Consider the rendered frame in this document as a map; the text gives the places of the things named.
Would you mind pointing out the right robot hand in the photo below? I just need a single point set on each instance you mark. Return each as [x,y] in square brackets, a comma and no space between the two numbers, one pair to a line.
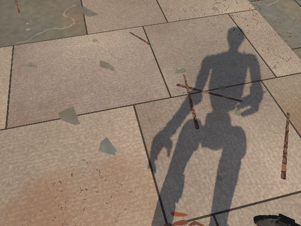
[274,220]

